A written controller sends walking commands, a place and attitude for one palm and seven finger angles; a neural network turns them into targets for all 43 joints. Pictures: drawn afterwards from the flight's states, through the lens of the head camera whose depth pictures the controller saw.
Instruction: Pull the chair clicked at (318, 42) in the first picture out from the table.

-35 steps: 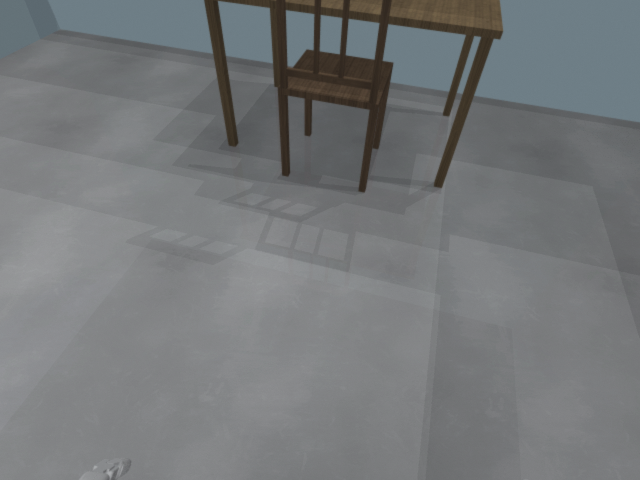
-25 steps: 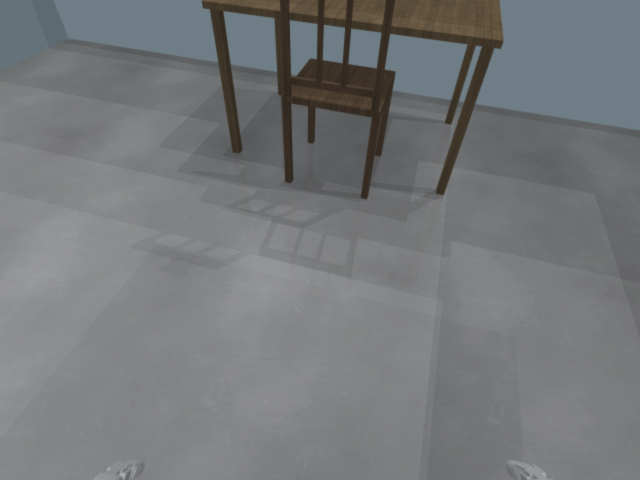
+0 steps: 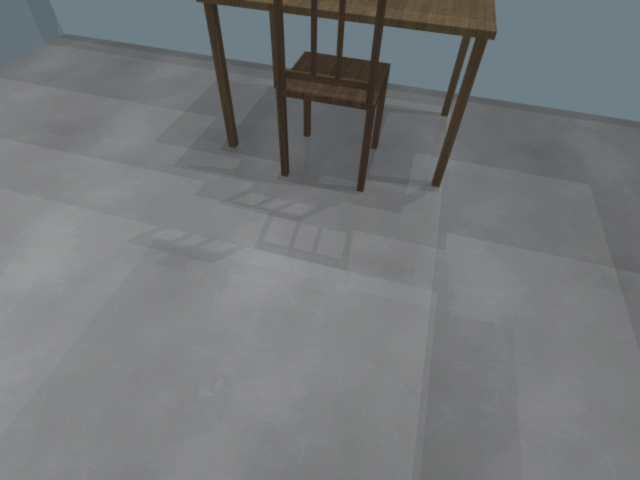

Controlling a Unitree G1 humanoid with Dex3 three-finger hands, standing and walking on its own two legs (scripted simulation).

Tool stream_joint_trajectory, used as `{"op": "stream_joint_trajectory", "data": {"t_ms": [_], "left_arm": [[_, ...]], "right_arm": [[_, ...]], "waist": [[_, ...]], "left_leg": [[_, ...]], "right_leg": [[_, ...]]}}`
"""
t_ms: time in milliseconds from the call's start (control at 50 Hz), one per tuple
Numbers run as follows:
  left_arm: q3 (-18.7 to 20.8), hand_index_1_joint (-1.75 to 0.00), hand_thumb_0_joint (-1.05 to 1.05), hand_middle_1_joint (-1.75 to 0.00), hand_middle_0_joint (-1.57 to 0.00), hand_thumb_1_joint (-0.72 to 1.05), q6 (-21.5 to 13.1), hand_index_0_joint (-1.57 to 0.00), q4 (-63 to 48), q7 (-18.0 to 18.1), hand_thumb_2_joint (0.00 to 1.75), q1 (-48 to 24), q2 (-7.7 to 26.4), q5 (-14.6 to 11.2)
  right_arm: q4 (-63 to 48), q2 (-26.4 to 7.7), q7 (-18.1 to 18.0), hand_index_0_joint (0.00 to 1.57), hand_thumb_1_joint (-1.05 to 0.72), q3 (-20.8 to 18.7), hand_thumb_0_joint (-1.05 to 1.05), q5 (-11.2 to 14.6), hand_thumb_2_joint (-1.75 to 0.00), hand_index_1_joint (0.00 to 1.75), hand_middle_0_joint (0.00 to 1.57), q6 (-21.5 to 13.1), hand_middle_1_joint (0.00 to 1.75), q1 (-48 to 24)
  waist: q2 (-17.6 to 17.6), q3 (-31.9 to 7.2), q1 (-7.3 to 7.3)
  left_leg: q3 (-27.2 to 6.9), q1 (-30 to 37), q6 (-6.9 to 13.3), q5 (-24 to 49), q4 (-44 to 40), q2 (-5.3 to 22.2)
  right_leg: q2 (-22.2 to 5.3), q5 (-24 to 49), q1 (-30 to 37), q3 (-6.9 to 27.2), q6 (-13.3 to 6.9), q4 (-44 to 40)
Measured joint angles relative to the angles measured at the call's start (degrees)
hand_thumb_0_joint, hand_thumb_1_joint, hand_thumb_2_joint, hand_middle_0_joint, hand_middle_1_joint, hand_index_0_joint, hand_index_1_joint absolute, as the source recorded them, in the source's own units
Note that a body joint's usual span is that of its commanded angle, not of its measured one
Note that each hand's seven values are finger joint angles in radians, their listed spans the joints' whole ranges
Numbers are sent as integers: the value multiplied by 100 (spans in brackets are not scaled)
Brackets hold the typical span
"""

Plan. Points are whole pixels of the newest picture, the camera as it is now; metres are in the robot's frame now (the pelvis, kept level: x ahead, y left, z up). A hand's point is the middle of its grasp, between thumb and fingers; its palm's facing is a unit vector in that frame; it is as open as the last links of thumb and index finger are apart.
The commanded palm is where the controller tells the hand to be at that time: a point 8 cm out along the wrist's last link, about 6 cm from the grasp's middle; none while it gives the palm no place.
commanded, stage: stand and wait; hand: left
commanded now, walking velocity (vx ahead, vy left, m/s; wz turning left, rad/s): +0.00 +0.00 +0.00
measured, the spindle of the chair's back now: (313, 32) +1.59 +0.10 -0.07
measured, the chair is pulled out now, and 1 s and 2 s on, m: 0.00 0.00 0.00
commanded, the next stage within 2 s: look at it before walking up in 0.18 s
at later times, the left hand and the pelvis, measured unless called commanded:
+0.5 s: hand out of the picture +0.07 +0.24 -0.16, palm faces -0.05 -0.94 -0.32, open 7.3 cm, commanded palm none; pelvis -0.01 +0.00 +0.00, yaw -1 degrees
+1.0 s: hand out of the picture +0.06 +0.22 -0.17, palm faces -0.03 -0.96 -0.28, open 7.3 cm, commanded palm none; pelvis +0.01 +0.00 +0.00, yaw +0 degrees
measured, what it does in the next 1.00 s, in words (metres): stands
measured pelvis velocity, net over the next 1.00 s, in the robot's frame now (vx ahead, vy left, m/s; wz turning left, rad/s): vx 0.01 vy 0.00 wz -0.01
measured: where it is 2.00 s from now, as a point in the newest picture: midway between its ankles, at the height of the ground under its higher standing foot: (318, 433)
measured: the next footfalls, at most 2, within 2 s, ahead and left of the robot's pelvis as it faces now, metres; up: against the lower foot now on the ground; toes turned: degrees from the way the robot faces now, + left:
right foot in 1.54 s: +0.37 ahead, -0.11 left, +0.00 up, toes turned -8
left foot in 1.98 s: +0.51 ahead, +0.14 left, +0.00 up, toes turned +14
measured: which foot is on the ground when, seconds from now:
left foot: down 0.00-1.00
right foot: down 0.00-1.00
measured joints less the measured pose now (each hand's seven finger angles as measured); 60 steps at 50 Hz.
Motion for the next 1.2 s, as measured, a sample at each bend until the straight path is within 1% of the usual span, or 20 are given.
{"op": "stream_joint_trajectory", "data": {"t_ms": [320, 700, 900, 960, 1040, 1080, 1120, 1140, 1160, 1200], "left_arm": [[-10, -30, 0, -30, -20, 91, -38, -21, 34, -8, 90, -81, -47, 15], [-6, -30, 0, -30, -20, 91, -37, -21, 90, -2, 90, -37, -51, 19], [-3, -30, 0, -30, -20, 91, -37, -21, 95, 36, 90, -5, -71, 18], [4, -30, 0, -30, -20, 91, 13, -20, 83, 28, 90, 152, -184, 48], [48, -30, 0, -30, -20, 91, 35, -20, 35, -39, 90, 530, -401, 73], [78, -30, 0, -30, -20, 91, 2, -20, 34, -52, 90, 730, -517, 69], [109, -30, 0, -30, -20, 91, -14, -20, 70, -59, 90, 936, -603, 59], [127, -30, 0, -30, -20, 91, 1, -20, 102, -63, 90, 1047, -622, 51], [139, -30, 0, -30, -20, 91, 28, -20, 158, -63, 90, 1143, -658, 53], [143, -30, 0, -30, -20, 91, 91, -20, 267, -57, 90, 1238, -734, 90]], "right_arm": [[91, 47, 24, 21, -90, 14, 0, -3, -90, 30, 20, -24, 30, -11], [133, 61, 13, 21, -90, 20, 0, 9, -90, 30, 20, -30, 30, -15], [129, 105, 0, 20, -90, 29, 0, -2, -90, 30, 20, -16, 30, -31], [123, 203, 10, 20, -91, 33, 0, -45, -90, 30, 20, 35, 30, 124], [109, 397, 46, 20, -91, 18, 0, -81, -90, 30, 20, 87, 30, 510], [106, 496, 57, 20, -91, 1, 0, -76, -90, 30, 20, 69, 30, 712], [122, 612, 60, 20, -91, -8, 0, -61, -90, 30, 20, 1, 30, 882], [129, 694, 57, 20, -91, -13, 0, -63, -90, 30, 20, -49, 30, 953], [118, 761, 51, 20, -91, -26, 0, -76, -90, 30, 20, -116, 30, 1037], [83, 890, 2, 20, -91, -43, 0, -80, -90, 30, 20, -245, 30, 1246]], "waist": [[9, -34, -18], [3, 0, 2], [-14, -48, 4], [-6, -180, 19], [2, -362, 42], [3, -373, 33], [-70, -340, 51], [-176, -329, 64], [-229, -335, 59], [-236, -322, -9]], "left_leg": [[30, -18, -35, 124, -126, 46], [46, 21, -42, 132, -198, 56], [40, 35, -49, 93, -179, 65], [36, -53, -32, -158, 107, 82], [49, -295, 54, -943, 775, 132], [142, -399, 82, -1004, 977, 174], [228, -319, 123, -673, 908, 145], [310, -248, 153, -691, 905, 74], [384, -183, 188, -800, 895, 39], [472, 15, 244, -942, 727, 33]], "right_leg": [[45, 133, -42, 30, -31, -111], [55, 141, -15, 46, -34, -172], [62, 118, 18, 39, -30, -188], [79, -38, -16, 31, -35, -21], [97, -315, -32, -36, -63, 173], [87, -424, 16, -108, -39, 222], [25, -604, 43, -102, 16, 394], [-46, -754, -5, -33, -43, 594], [-84, -982, -159, -40, -86, 1036], [-66, -1308, -632, -110, -124, 2239]]}}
